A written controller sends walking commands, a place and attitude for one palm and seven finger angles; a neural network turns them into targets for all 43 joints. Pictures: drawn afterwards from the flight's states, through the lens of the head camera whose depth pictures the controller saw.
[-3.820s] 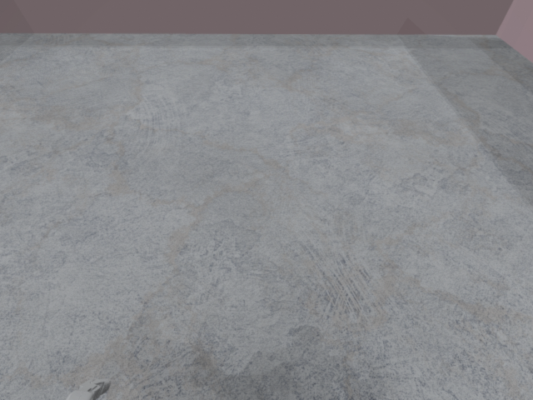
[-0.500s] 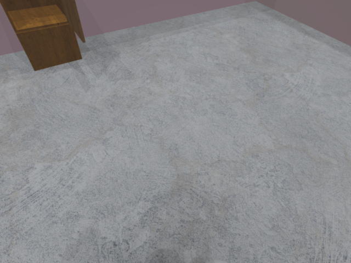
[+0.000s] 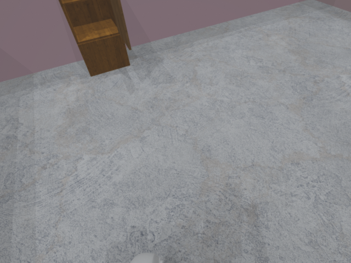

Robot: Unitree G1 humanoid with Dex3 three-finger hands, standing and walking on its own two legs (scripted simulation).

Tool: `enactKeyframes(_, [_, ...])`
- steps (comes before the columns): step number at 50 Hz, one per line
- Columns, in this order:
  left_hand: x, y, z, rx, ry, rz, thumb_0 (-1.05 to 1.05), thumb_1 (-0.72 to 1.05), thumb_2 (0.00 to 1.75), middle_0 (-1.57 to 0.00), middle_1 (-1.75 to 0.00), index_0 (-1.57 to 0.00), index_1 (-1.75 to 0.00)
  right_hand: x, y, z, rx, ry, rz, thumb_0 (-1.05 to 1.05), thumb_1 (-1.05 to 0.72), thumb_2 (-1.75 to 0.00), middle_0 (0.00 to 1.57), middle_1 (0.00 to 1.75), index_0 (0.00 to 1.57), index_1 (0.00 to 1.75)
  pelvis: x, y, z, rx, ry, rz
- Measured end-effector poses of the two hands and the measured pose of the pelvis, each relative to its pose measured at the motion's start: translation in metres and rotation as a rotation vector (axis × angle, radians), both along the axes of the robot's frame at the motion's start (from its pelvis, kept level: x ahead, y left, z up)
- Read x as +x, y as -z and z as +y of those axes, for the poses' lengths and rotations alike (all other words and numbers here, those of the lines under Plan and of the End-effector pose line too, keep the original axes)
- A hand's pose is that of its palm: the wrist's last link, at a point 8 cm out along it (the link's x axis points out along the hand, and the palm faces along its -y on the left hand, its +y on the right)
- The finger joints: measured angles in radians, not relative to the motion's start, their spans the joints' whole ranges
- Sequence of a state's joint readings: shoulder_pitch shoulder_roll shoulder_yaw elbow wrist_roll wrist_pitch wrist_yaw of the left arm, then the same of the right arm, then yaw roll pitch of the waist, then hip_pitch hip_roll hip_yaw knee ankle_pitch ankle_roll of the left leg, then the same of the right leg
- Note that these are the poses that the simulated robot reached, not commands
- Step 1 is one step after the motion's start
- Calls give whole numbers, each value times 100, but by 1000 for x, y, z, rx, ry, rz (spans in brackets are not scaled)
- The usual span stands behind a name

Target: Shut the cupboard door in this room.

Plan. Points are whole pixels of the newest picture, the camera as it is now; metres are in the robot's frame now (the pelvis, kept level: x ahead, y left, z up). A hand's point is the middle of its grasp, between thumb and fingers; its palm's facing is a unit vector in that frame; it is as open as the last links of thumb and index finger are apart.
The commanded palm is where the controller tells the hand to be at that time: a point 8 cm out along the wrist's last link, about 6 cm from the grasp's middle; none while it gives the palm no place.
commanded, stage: turn or walk to find it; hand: left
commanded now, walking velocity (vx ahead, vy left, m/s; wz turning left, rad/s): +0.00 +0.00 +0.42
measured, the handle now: out of the picture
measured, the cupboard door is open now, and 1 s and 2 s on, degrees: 89 89 89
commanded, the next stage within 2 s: none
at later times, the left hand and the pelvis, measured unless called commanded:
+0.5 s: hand out of the picture -0.03 +0.28 -0.17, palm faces +0.26 -0.94 -0.24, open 7.3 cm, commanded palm none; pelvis -0.03 +0.06 +0.00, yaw +12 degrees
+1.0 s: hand out of the picture -0.05 +0.21 -0.15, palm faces +0.41 -0.87 -0.27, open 7.3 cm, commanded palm none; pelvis -0.05 +0.00 +0.00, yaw +25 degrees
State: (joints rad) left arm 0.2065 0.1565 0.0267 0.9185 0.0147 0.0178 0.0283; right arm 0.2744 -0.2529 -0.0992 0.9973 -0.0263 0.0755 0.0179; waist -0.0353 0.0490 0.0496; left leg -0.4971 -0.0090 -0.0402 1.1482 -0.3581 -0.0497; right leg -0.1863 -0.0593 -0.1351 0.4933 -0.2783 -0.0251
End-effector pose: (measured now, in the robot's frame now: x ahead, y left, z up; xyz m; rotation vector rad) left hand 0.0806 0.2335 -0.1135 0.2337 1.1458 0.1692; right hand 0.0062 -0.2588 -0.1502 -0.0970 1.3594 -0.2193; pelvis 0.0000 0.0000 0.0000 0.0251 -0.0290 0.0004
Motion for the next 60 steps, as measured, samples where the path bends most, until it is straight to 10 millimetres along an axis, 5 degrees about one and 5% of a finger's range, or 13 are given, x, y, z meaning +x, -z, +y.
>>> enactKeyframes(8, [-64, 17, 17, -34, -124, 86, 0, 91, 90, -20, -30, -21, -30, 34, -7, 12, -33, -125, -4, 1, -91, -90, 19, 30, 20, 30, -8, 2, 12, -5, -80, 2])
enactKeyframes(16, [-130, 50, 66, -64, -255, 194, 0, 91, 90, -20, -29, -20, -30, 94, -19, 66, -78, -277, -157, 0, -91, -90, 19, 30, 20, 30, -20, 16, 47, -23, -141, 4])
enactKeyframes(20, [-140, 42, 83, -63, -281, 214, 1, 91, 90, -20, -29, -20, -30, 102, -32, 88, -77, -312, -199, 0, -91, -90, 20, 30, 20, 30, -25, 6, 57, -44, -162, 5])
enactKeyframes(27, [-128, 25, 95, -45, -302, 120, 1, 91, 90, -20, -29, -20, -30, 95, -34, 105, -43, -345, -189, 0, -90, -90, 20, 30, 20, 30, -32, -3, 62, -49, -214, 13])
enactKeyframes(33, [-111, 15, 86, -21, -302, 54, 0, 91, 90, -20, -29, -20, -30, 74, -21, 94, -14, -343, -134, 0, -90, -90, 20, 30, 20, 30, -38, -1, 51, -36, -259, 19])
enactKeyframes(41, [-104, 4, 47, 24, -314, -34, 0, 91, 90, -20, -29, -20, -30, 50, 10, 52, 24, -349, -35, 0, -90, -90, 20, 30, 20, 30, -44, 10, 18, -17, -329, 22])
enactKeyframes(52, [-167, 2, 7, -15, -462, 26, 0, 91, 90, -20, -30, -21, -30, 64, 1, 30, -8, -456, 24, 0, -91, -90, 20, 30, 20, 30, -47, 0, 4, -1, -450, 7])
enactKeyframes(60, [-237, 23, 9, -65, -582, 117, 0, 92, 90, -20, -30, -21, -30, 99, -8, 73, -42, -594, -26, 1, -91, -90, 19, 30, 20, 30, -63, 5, 21, -17, -523, 11])
